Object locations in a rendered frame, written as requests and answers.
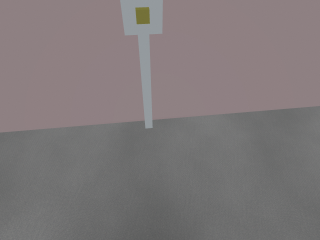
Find panel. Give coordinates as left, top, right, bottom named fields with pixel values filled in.
left=120, top=0, right=163, bottom=129

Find button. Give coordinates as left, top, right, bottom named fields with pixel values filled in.
left=135, top=7, right=150, bottom=24

